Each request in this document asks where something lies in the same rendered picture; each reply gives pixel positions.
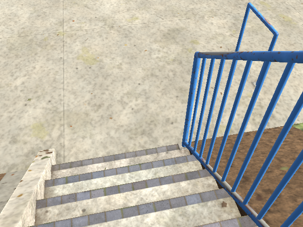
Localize stairs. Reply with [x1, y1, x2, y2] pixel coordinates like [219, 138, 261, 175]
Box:
[29, 143, 258, 227]

